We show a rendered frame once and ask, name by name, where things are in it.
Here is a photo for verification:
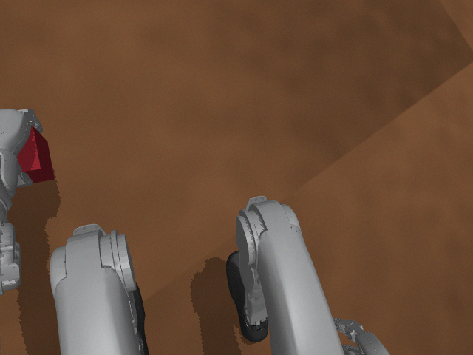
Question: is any left robot arm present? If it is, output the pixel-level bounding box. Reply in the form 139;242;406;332
0;148;21;296

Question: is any right robot foot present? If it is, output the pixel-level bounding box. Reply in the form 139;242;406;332
226;251;268;342

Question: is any right robot hand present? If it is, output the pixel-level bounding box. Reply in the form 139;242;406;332
333;318;390;355

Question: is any cube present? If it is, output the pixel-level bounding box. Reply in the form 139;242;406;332
17;126;55;183

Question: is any left robot foot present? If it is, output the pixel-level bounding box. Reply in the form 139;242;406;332
133;283;149;355

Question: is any left robot hand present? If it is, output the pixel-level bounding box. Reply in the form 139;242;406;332
0;109;43;187

